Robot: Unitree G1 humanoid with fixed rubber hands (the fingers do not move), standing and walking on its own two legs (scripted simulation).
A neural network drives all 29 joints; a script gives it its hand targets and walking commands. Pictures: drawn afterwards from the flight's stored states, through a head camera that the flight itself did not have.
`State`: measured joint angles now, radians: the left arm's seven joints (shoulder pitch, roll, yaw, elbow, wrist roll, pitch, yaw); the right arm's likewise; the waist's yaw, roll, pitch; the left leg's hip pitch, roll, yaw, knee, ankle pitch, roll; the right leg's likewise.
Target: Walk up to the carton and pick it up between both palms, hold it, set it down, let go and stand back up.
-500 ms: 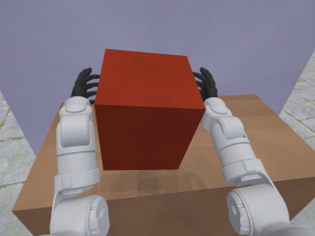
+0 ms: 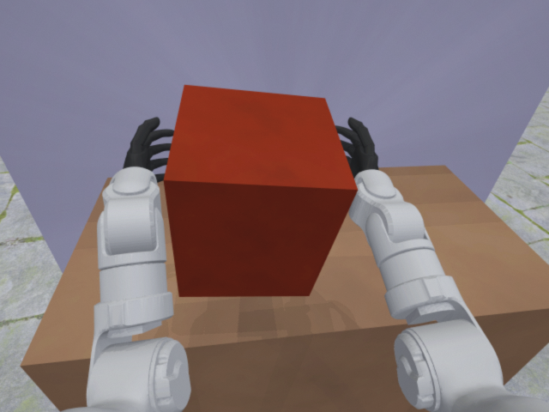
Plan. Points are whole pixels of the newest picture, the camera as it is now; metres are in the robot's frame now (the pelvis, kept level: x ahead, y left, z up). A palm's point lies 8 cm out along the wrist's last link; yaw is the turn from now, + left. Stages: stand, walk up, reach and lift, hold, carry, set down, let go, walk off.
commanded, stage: hold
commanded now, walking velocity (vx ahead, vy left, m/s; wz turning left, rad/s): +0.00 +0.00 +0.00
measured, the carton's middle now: (251, 198) +0.38 +0.02 +0.17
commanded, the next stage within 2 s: none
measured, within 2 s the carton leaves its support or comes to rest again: neither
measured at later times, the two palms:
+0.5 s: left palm (145, 175) +0.35 +0.16 +0.23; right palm (365, 174) +0.36 -0.14 +0.22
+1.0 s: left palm (142, 172) +0.35 +0.17 +0.23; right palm (362, 171) +0.37 -0.14 +0.23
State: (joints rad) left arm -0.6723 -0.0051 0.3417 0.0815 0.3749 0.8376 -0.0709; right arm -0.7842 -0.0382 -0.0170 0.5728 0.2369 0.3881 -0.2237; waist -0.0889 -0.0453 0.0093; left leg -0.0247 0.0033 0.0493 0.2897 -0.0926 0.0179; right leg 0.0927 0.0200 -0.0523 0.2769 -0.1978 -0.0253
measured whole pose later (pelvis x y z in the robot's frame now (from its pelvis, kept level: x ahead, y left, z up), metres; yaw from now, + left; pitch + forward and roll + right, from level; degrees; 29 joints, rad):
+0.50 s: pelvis +0.00 +0.00 +0.00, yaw +0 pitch -10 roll +0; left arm -0.65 -0.01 0.33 0.06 0.37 0.84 -0.06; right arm -0.77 -0.04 -0.01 0.56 0.25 0.39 -0.22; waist -0.10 -0.04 0.01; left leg -0.02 0.00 0.05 0.30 -0.10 0.02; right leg 0.10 0.02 -0.05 0.28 -0.20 -0.03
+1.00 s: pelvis +0.00 +0.00 +0.00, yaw +0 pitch -10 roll +0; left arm -0.67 0.00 0.34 0.08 0.37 0.84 -0.07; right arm -0.79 -0.04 -0.02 0.58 0.24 0.39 -0.23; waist -0.09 -0.05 0.00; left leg -0.03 0.00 0.04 0.29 -0.10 0.02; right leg 0.09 0.02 -0.06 0.27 -0.20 -0.03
